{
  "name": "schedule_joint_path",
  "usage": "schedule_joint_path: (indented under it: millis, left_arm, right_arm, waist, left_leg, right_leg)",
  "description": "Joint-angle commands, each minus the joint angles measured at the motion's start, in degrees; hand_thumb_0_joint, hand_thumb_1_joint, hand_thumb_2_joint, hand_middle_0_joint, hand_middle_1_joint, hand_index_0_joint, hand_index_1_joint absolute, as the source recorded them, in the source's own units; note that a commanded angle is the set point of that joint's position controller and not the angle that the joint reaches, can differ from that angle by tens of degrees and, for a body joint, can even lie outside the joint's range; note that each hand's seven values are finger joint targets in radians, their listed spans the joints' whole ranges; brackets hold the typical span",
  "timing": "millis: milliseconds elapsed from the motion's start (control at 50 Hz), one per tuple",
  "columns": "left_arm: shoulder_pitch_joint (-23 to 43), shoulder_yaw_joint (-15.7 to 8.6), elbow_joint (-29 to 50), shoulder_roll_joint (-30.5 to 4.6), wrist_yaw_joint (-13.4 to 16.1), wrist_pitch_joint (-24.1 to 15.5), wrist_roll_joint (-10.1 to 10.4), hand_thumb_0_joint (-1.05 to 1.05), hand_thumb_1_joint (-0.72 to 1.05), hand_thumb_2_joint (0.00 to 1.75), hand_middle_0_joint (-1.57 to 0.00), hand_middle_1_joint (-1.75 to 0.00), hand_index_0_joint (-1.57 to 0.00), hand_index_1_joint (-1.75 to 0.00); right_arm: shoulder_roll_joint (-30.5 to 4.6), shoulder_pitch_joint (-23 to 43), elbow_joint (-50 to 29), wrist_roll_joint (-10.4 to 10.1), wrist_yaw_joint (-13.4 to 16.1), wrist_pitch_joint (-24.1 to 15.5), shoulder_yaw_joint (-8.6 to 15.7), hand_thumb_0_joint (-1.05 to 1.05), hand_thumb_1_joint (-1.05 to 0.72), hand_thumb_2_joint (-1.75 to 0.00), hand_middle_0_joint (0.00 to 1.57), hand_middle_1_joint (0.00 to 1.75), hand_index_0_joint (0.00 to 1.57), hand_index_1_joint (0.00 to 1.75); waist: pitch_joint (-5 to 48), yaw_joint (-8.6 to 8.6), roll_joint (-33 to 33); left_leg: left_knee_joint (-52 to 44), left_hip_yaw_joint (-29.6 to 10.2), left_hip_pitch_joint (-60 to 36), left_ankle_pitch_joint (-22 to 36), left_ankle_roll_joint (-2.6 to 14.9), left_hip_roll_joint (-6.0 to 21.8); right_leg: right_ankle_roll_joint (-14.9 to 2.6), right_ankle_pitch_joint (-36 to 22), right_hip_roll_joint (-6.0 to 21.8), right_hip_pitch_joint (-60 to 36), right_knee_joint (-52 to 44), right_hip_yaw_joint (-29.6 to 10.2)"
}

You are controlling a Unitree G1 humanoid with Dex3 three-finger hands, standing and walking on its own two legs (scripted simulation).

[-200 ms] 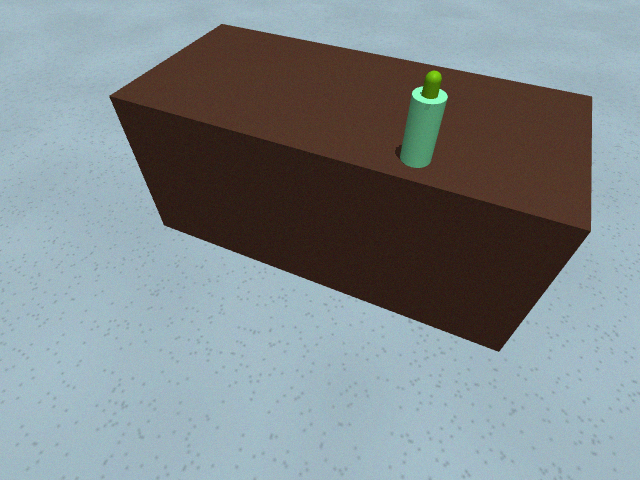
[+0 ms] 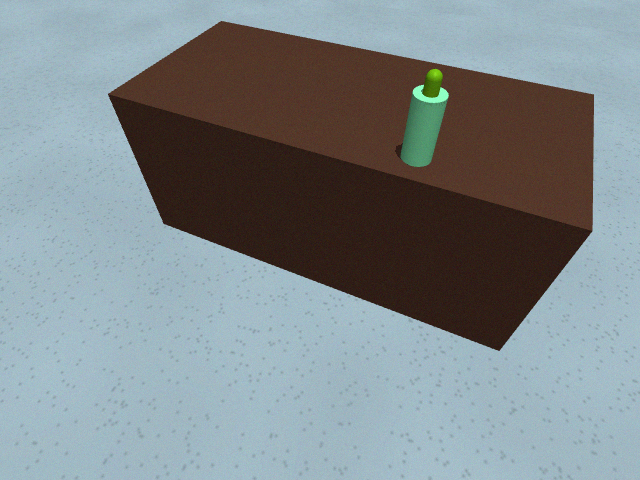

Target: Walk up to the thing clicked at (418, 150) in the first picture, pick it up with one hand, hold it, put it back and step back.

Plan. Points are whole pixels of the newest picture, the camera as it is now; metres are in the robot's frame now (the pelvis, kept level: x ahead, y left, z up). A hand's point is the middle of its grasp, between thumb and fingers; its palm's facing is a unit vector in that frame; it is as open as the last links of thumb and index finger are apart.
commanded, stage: stand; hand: left
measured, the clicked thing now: (425, 117) +0.91 -0.24 -0.06
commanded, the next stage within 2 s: walk up in 0.92 s
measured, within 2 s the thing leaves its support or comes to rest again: neither
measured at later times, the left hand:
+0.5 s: hand out of the picture +0.09 +0.25 -0.16, palm faces -0.03 -0.94 -0.34, open 7.4 cm
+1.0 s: hand out of the picture +0.09 +0.25 -0.16, palm faces -0.07 -0.94 -0.33, open 7.4 cm
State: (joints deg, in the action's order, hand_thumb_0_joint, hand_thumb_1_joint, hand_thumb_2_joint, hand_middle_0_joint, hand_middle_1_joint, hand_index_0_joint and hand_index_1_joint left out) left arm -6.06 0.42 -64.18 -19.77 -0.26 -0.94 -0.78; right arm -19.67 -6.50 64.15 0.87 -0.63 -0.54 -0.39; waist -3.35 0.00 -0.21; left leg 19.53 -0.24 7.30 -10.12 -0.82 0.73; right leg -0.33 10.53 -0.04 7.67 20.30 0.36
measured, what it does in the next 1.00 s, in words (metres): stands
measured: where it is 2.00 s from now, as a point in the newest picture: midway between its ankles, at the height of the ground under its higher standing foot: (400, 464)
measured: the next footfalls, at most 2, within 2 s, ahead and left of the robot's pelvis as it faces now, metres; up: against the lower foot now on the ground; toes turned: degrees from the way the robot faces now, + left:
right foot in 1.24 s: +0.15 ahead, -0.25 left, +0.00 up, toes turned -15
left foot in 1.60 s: +0.32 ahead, -0.05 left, +0.00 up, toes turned -12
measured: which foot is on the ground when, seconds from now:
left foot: down 0.00-1.00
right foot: down 0.00-0.96, up 0.98-1.00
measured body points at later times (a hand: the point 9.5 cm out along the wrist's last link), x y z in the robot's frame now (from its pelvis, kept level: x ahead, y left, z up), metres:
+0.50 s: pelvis +0.01 +0.00 +0.00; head +0.02 +0.00 +0.45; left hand +0.09 +0.30 -0.13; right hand +0.09 -0.30 -0.13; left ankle +0.01 +0.13 -0.75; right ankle +0.01 -0.11 -0.75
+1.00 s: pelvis +0.01 +0.00 +0.00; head +0.02 +0.00 +0.45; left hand +0.09 +0.30 -0.13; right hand +0.09 -0.31 -0.13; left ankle +0.01 +0.13 -0.75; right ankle +0.00 -0.11 -0.73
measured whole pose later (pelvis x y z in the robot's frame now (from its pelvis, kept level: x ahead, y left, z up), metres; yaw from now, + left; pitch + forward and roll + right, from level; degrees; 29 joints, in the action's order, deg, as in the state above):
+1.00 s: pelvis +0.01 +0.00 +0.00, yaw -4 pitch -2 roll +1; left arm -9.7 -3.0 -60.3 -21.3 -3.0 1.2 -2.5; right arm -20.0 -7.8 60.2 2.0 -0.9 -2.5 2.2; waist -2.7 0.9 -1.3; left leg 21.7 3.4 6.4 -13.6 0.4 1.5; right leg -1.3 20.7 -0.2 13.6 34.9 -1.2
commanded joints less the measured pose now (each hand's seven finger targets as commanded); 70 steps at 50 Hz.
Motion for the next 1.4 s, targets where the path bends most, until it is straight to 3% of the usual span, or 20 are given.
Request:
schedule_joint_path:
  millis: [0, 240, 880, 900, 920, 940, 960, 980, 1020, 1060, 1100, 1160, 1200, 1220, 1240, 1260, 1280, 1300, 1340, 1380]
  left_arm:
    - [2.03, -2.25, 3.54, -12.06, 0.67, -1.02, 0.22, 0.0, 0.9, 0.9, -0.2, -0.3, -0.2, -0.3]
    - [2.04, -2.49, 3.28, -12.25, 0.68, -0.84, 0.37, 0.0, 0.9, 0.9, -0.2, -0.3, -0.2, -0.3]
    - [1.91, -2.59, 3.53, -12.47, 0.79, -0.97, 0.32, 0.0, 0.9, 0.9, -0.2, -0.3, -0.2, -0.3]
    - [-1.02, -7.22, 9.37, -17.24, -1.47, 0.24, -1.56, 0.0, 0.9, 0.9, -0.2, -0.3, -0.2, -0.3]
    - [2.15, -6.94, 9.91, -15.78, -2.56, 1.02, -1.98, 0.0, 0.9, 0.9, -0.2, -0.3, -0.2, -0.3]
    - [5.12, -7.02, 11.61, -14.5, -3.45, 1.72, -2.08, 0.0, 0.9, 0.9, -0.2, -0.3, -0.2, -0.3]
    - [5.88, -7.65, 13.07, -15.56, -3.84, 2.06, -2.8, 0.0, 0.9, 0.9, -0.2, -0.3, -0.2, -0.3]
    - [4.06, -7.69, 13.7, -15.48, -4.18, 2.02, -2.32, 0.0, 0.9, 0.9, -0.2, -0.3, -0.2, -0.3]
    - [0.62, -8.34, 13.63, -15.49, -5.36, 1.95, -1.64, 0.0, 0.9, 0.9, -0.2, -0.3, -0.2, -0.3]
    - [-3.25, -8.27, 13.86, -14.08, -6.64, 2.05, -1.18, 0.0, 0.9, 0.9, -0.2, -0.3, -0.2, -0.3]
    - [-4.02, -8.38, 14.64, -13.53, -7.29, 1.99, -1.15, 0.0, 0.9, 0.9, -0.2, -0.3, -0.2, -0.3]
    - [-7.24, -8.91, 14.08, -13.91, -7.1, 1.44, -1.36, 0.0, 0.9, 0.9, -0.2, -0.3, -0.2, -0.3]
    - [-14.55, -9.77, 11.67, -15.37, -6.21, 0.77, -1.72, 0.0, 0.9, 0.9, -0.2, -0.3, -0.2, -0.3]
    - [-20.37, -10.78, 10.17, -18.09, -5.3, 0.25, -1.75, 0.0, 0.9, 0.9, -0.2, -0.3, -0.2, -0.3]
    - [-24.82, -12.28, 10.65, -22.68, -4.1, -0.03, -1.96, 0.0, 0.9, 0.9, -0.2, -0.3, -0.2, -0.3]
    - [-20.37, -12.05, 13.81, -25.44, -3.82, -0.39, -1.3, 0.0, 0.9, 0.9, -0.2, -0.3, -0.2, -0.3]
    - [-16.32, -11.95, 15.33, -26.47, -3.76, -0.51, -0.52, 0.0, 0.9, 0.9, -0.2, -0.3, -0.2, -0.3]
    - [-14.36, -11.59, 16.37, -25.25, -3.53, -0.58, 0.02, 0.0, 0.9, 0.9, -0.2, -0.3, -0.2, -0.3]
    - [-11.53, -10.24, 17.11, -21.62, -2.65, -1.02, 0.14, 0.0, 0.9, 0.9, -0.2, -0.3, -0.2, -0.3]
    - [-10.96, -9.63, 17.5, -20.03, -2.48, -1.37, -0.02, 0.0, 0.9, 0.9, -0.2, -0.3, -0.2, -0.3]
  right_arm:
    - [-12.05, 2.58, -3.39, -0.44, 1.08, -1.35, 2.56, 0.0, -0.9, -0.9, 0.2, 0.3, 0.2, 0.3]
    - [-12.12, 2.3, -3.15, -0.4, 1.21, -1.07, 2.43, 0.0, -0.9, -0.9, 0.2, 0.3, 0.2, 0.3]
    - [-12.21, 2.09, -3.55, -0.39, 1.26, -1.11, 2.46, 0.0, -0.9, -0.9, 0.2, 0.3, 0.2, 0.3]
    - [-19.07, -2.5, -7.17, 0.95, 1.33, -2.69, 6.92, 0.0, -0.9, -0.9, 0.2, 0.3, 0.2, 0.3]
    - [-20.99, -7.71, -5.21, 1.25, 1.5, -3.09, 8.26, 0.0, -0.9, -0.9, 0.2, 0.3, 0.2, 0.3]
    - [-23.8, -9.74, -5.05, 1.47, 1.83, -3.34, 9.85, 0.0, -0.9, -0.9, 0.2, 0.3, 0.2, 0.3]
    - [-24.24, -7.74, -7.17, 1.03, 2.12, -3.74, 10.21, 0.0, -0.9, -0.9, 0.2, 0.3, 0.2, 0.3]
    - [-23.56, -5.98, -8.62, 1.05, 2.15, -4.12, 9.95, 0.0, -0.9, -0.9, 0.2, 0.3, 0.2, 0.3]
    - [-20.9, -2.25, -10.9, 1.39, 2.03, -4.78, 9.44, 0.0, -0.9, -0.9, 0.2, 0.3, 0.2, 0.3]
    - [-20.02, -0.22, -12.49, 1.95, 1.63, -4.91, 9.39, 0.0, -0.9, -0.9, 0.2, 0.3, 0.2, 0.3]
    - [-20.15, 1.28, -13.84, 2.29, 1.23, -5.02, 9.76, 0.0, -0.9, -0.9, 0.2, 0.3, 0.2, 0.3]
    - [-20.32, 1.66, -14.58, 2.23, 0.84, -4.52, 9.84, 0.0, -0.9, -0.9, 0.2, 0.3, 0.2, 0.3]
    - [-18.7, 0.33, -14.89, 2.07, 0.71, -3.67, 9.11, 0.0, -0.9, -0.9, 0.2, 0.3, 0.2, 0.3]
    - [-15.82, -1.45, -15.33, 2.07, 0.68, -3.24, 7.94, 0.0, -0.9, -0.9, 0.2, 0.3, 0.2, 0.3]
    - [-11.39, -2.48, -17.27, 1.36, 0.31, -3.13, 6.11, 0.0, -0.9, -0.9, 0.2, 0.3, 0.2, 0.3]
    - [-13.35, -3.47, -18.52, 0.28, 0.0, -2.82, 6.19, 0.0, -0.9, -0.9, 0.2, 0.3, 0.2, 0.3]
    - [-17.62, -2.54, -17.82, 0.62, 0.12, -2.77, 7.49, 0.0, -0.9, -0.9, 0.2, 0.3, 0.2, 0.3]
    - [-19.07, -1.98, -17.1, 0.25, 0.0, -3.1, 7.83, 0.0, -0.9, -0.9, 0.2, 0.3, 0.2, 0.3]
    - [-17.33, -7.09, -15.09, -0.91, -0.15, -3.37, 7.25, 0.0, -0.9, -0.9, 0.2, 0.3, 0.2, 0.3]
    - [-16.62, -10.32, -14.61, -0.57, -0.61, -3.36, 7.21, 0.0, -0.9, -0.9, 0.2, 0.3, 0.2, 0.3]
  waist:
    - [5.71, 0.05, 0.38]
    - [3.71, 0.07, 0.49]
    - [4.83, -0.08, 0.43]
    - [7.04, -2.08, -2.06]
    - [4.05, -4.85, 2.72]
    - [1.11, -6.53, 10.58]
    - [-1.5, -5.71, 7.01]
    - [-2.64, -3.87, 4.21]
    - [-3.62, -0.78, 3.6]
    - [-3.01, 0.68, 7.98]
    - [-2.97, 1.13, 10.31]
    - [-0.35, 2.15, 9.92]
    - [2.58, 4.84, 1.0]
    - [5.1, 7.22, -8.85]
    - [3.36, 9.75, -23.13]
    - [1.74, 6.42, -20.76]
    - [-2.56, 4.9, -13.49]
    - [-4.68, 3.93, -9.5]
    - [-1.93, 1.56, -8.03]
    - [-0.58, 0.56, -8.38]
  left_leg:
    - [-2.6, -5.12, -1.74, 7.16, 2.09, 6.29]
    - [-3.34, -4.99, -1.04, 4.48, 1.81, 6.1]
    - [-3.21, -4.82, -2.28, 7.8, 1.86, 6.47]
    - [2.21, -3.81, -11.32, -14.15, 5.76, 6.08]
    - [-1.5, -9.46, -18.6, -25.62, 8.8, 10.81]
    - [-9.64, -18.85, -19.09, -30.89, 13.3, 21.07]
    - [-11.94, -21.88, -12.18, -27.1, 15.77, 27.66]
    - [-12.86, -21.37, -6.83, -25.28, 15.38, 27.81]
    - [-12.09, -15.46, -2.49, -22.43, 13.59, 23.96]
    - [-9.74, -6.66, -4.38, -16.78, 12.16, 20.25]
    - [-6.82, -0.27, 0.16, -13.38, 10.39, 17.35]
    - [0.28, 5.23, 6.71, -16.15, 8.59, 14.29]
    - [15.15, 8.86, 11.79, -17.53, 7.46, 11.1]
    - [28.86, 10.49, 16.69, -16.79, 6.39, 6.94]
    - [44.27, 10.2, 27.93, -26.58, 3.78, 0.87]
    - [49.45, 4.46, 31.07, -26.83, 1.74, -0.62]
    - [49.24, 0.55, 27.87, -25.29, 1.6, 2.62]
    - [49.0, -1.15, 27.82, -21.79, 2.08, 4.71]
    - [44.35, -1.52, 24.03, -16.84, 2.96, 6.63]
    - [37.94, -0.51, 18.72, -15.57, 3.1, 6.33]
  right_leg:
    - [-1.34, -8.02, 7.23, -1.41, -3.22, -5.63]
    - [-1.23, -5.67, 7.11, -0.63, -4.44, -5.89]
    - [-1.33, -9.35, 7.43, -2.41, -4.31, -5.73]
    - [-3.23, 10.27, 3.03, 8.64, 2.27, -7.37]
    - [-2.79, 20.74, 1.68, 23.76, 8.8, -4.97]
    - [-1.38, 17.5, 0.89, 31.95, 23.81, -1.3]
    - [-0.56, 17.33, 4.53, 33.16, 32.04, -5.73]
    - [-0.52, 15.32, 5.59, 30.95, 33.98, -7.94]
    - [-0.32, 12.14, 7.87, 26.96, 34.76, -9.12]
    - [0.07, 10.88, 7.61, 25.68, 28.75, -5.5]
    - [0.11, 9.42, 7.66, 18.5, 22.41, -2.38]
    - [-0.55, 4.73, 4.73, 6.76, 17.84, 3.62]
    - [-0.71, 3.14, 0.57, -2.88, 15.35, 7.32]
    - [-1.88, 7.68, -1.27, -9.2, 13.7, 4.93]
    - [-6.09, 22.43, 8.47, -11.01, 1.74, -14.37]
    - [-12.01, 34.66, 19.2, -4.34, -11.48, -39.05]
    - [-15.76, 40.3, 22.0, 2.82, -13.18, -44.17]
    - [-16.38, 34.79, 20.41, 4.82, -11.7, -40.83]
    - [-13.14, 20.22, 15.34, 4.28, -5.46, -27.1]
    - [-12.15, 15.64, 12.72, 7.45, -3.36, -21.12]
